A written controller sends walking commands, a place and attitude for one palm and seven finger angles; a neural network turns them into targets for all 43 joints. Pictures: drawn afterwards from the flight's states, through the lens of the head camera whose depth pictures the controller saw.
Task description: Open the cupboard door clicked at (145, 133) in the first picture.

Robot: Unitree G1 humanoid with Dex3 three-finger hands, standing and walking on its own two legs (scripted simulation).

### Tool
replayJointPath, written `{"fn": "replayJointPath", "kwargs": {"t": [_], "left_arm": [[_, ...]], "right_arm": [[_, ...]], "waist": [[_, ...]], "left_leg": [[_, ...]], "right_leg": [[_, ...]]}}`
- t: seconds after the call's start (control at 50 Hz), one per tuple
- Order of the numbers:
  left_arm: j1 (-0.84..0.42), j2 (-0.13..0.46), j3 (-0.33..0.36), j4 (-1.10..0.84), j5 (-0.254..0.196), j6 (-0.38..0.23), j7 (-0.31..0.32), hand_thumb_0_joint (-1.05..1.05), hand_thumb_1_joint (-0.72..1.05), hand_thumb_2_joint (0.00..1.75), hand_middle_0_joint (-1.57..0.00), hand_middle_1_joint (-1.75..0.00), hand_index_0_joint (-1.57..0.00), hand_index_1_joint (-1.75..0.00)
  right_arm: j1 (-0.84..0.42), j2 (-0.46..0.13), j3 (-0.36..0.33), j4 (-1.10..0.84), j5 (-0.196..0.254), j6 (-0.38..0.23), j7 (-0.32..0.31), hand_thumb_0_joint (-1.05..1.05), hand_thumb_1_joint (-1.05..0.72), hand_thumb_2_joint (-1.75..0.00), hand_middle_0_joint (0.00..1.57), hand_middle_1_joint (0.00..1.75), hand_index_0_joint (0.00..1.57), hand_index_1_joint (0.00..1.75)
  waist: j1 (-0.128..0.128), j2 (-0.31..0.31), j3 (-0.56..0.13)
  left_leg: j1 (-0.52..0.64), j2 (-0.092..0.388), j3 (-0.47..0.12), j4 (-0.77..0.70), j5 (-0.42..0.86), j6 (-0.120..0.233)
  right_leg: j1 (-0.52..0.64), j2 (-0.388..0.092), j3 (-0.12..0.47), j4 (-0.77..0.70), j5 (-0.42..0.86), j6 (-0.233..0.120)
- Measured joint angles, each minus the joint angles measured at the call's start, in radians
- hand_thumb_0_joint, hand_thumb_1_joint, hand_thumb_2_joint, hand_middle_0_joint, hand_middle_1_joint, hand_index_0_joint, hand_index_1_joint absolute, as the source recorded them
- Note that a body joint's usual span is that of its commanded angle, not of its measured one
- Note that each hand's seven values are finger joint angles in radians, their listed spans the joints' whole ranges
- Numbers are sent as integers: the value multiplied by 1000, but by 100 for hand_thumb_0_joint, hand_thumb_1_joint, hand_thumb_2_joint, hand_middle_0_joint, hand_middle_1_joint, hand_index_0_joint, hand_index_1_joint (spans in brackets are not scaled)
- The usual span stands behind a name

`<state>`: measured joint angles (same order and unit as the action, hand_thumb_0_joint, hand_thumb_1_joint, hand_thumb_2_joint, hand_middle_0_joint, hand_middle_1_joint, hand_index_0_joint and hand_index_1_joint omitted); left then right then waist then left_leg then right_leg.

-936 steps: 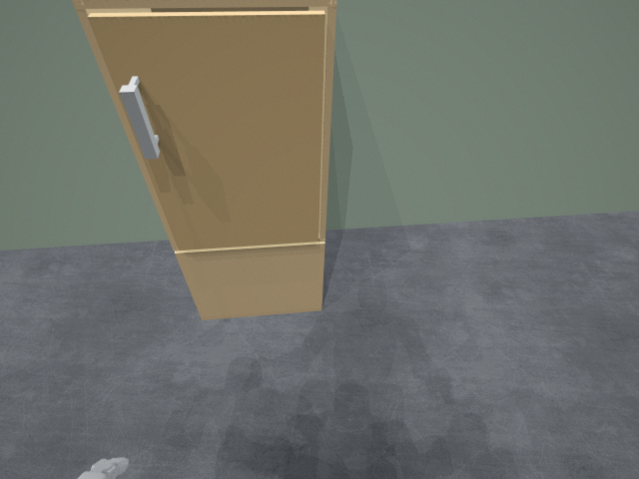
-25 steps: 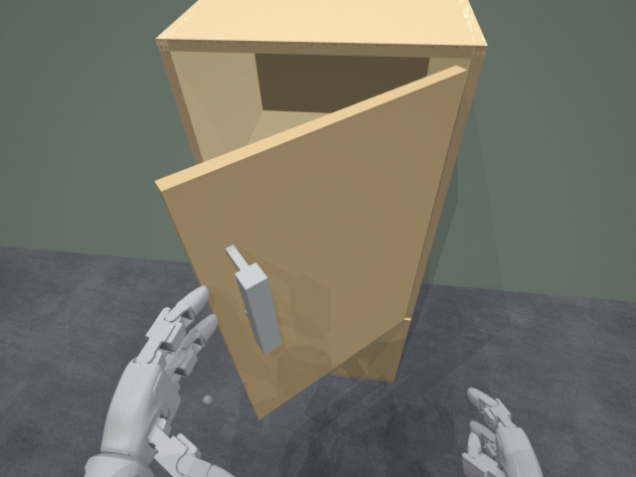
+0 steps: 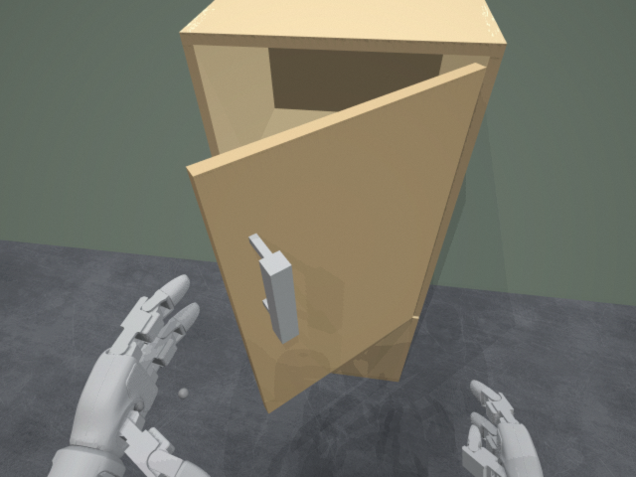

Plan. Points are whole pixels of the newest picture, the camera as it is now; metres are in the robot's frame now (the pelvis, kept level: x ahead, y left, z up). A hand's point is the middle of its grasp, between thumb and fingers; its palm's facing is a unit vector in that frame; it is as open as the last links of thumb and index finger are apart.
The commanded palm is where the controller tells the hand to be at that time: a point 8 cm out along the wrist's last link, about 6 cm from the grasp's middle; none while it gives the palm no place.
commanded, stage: draw the hand back to the body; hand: left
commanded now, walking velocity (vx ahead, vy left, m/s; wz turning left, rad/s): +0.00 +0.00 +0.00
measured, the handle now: (272, 288) +0.31 +0.09 +0.10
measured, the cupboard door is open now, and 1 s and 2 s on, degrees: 42 42 42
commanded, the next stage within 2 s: step back with the hand held close in 1.38 s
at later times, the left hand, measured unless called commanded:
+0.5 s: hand (97, 368) +0.18 +0.23 +0.14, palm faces +0.25 -0.93 -0.28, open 14.9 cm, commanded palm +0.15 +0.27 +0.16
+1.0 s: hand (53, 300) +0.23 +0.27 +0.18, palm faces +0.41 -0.82 -0.40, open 9.1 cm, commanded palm +0.18 +0.31 +0.20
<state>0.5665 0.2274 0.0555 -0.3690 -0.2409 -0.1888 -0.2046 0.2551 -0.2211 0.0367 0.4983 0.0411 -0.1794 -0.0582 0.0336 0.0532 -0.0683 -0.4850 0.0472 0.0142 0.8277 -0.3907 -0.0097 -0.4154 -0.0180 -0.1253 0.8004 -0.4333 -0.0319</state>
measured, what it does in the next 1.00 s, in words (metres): stands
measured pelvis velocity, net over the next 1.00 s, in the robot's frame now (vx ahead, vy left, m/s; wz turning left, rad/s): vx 0.03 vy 0.02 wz -0.04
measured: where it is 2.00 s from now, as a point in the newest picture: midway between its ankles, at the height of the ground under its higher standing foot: outside the picture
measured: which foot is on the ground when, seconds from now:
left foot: down 0.00-1.00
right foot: down 0.00-1.00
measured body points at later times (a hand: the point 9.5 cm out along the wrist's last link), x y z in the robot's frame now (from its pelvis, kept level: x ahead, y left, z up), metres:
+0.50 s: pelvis +0.01 +0.02 +0.03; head -0.01 +0.02 +0.48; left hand +0.17 +0.27 +0.16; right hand +0.20 -0.19 -0.03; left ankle +0.02 +0.12 -0.70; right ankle -0.01 -0.10 -0.70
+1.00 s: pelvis +0.03 +0.02 +0.04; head +0.02 +0.00 +0.49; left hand +0.20 +0.31 +0.21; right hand +0.22 -0.20 -0.04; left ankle +0.02 +0.12 -0.70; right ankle -0.01 -0.10 -0.70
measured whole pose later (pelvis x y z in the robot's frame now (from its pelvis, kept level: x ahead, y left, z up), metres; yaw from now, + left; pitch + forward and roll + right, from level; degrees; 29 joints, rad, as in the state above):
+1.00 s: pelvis +0.03 +0.02 +0.04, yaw -2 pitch -4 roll +0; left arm 0.49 0.35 0.30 -0.42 -0.06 -0.05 0.13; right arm 0.19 -0.23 0.04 0.63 0.00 -0.09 -0.07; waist 0.08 0.05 0.02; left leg -0.09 0.02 0.08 0.41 -0.25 0.01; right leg -0.03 -0.02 -0.07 0.37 -0.26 0.00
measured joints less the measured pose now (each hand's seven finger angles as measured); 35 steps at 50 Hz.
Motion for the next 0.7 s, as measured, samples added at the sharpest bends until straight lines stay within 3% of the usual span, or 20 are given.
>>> {"fn": "replayJointPath", "kwargs": {"t": [0.32, 0.4, 0.48, 0.6, 0.7], "left_arm": [[-31, 43, 91, -35, -47, 135, -39, -1, -47, 31, -16, -30, -15, -30], [-9, 76, 102, -77, 75, 148, 134, -1, -39, 35, -16, -30, -16, -30], [21, 63, 97, -100, 145, 152, 248, -1, -28, 39, -17, -30, -16, -30], [8, 73, 86, -88, 191, 147, 313, -1, -9, 47, -17, -30, -17, -30], [-26, 91, 126, -77, 199, 141, 332, -1, 8, 55, -18, -30, -18, -30]], "right_arm": [[-7, -10, 28, 37, 10, -40, -14, 2, -90, -90, 21, 30, 21, 30], [-18, -2, 29, 51, -10, -23, -36, 2, -90, -90, 21, 30, 21, 30], [-24, -2, 27, 59, -23, -7, -38, 1, -90, -90, 20, 30, 20, 30], [-37, -5, 27, 94, -38, 12, -37, 1, -90, -90, 20, 30, 20, 30], [-49, 2, 28, 116, -45, 29, -30, 1, -90, -90, 21, 30, 21, 30]], "waist": [[14, -1, 10], [25, -10, 31], [30, -11, 57], [42, -11, 87], [44, -10, 98]], "left_leg": [[99, -11, 7, -85, 34, 19], [160, -5, 18, -144, 54, 18], [217, -9, 27, -209, 79, 23], [287, -25, 39, -294, 112, 31], [335, -33, 49, -349, 127, 33]], "right_leg": [[110, -3, 4, -113, 53, 21], [170, 7, 15, -183, 84, 23], [227, 7, 22, -255, 118, 27], [290, -5, 31, -330, 148, 36], [329, -10, 41, -371, 160, 40]]}}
